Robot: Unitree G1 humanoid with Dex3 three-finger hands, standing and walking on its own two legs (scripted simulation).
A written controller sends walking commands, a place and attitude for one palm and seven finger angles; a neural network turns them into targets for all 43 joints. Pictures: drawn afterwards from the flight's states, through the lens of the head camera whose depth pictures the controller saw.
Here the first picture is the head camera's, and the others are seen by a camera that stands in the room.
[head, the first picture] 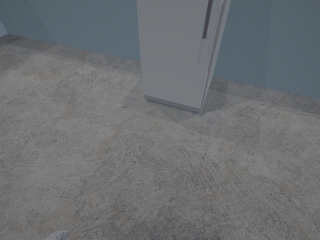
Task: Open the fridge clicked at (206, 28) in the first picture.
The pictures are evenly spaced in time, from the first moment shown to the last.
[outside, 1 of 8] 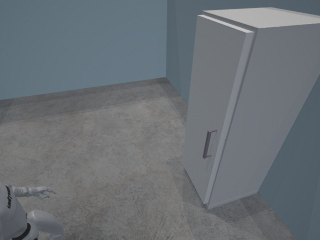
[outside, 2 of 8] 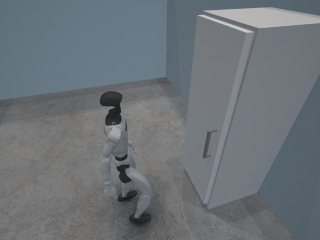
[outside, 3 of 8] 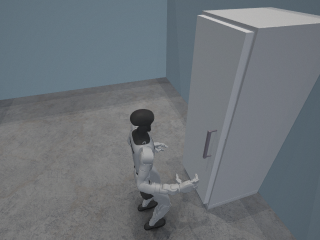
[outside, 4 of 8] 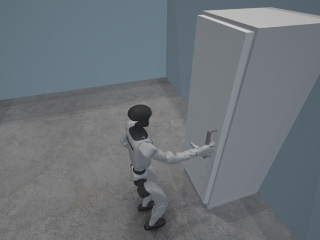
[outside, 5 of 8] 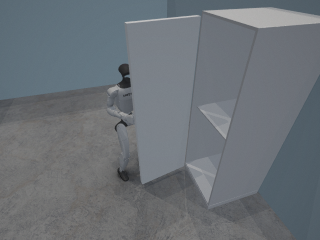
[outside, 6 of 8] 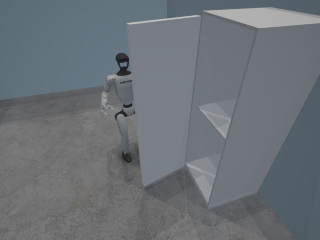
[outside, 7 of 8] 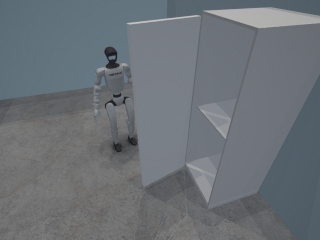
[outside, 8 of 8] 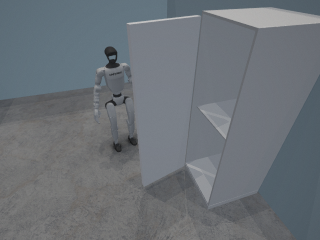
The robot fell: no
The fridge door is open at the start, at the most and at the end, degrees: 0 88 76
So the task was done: yes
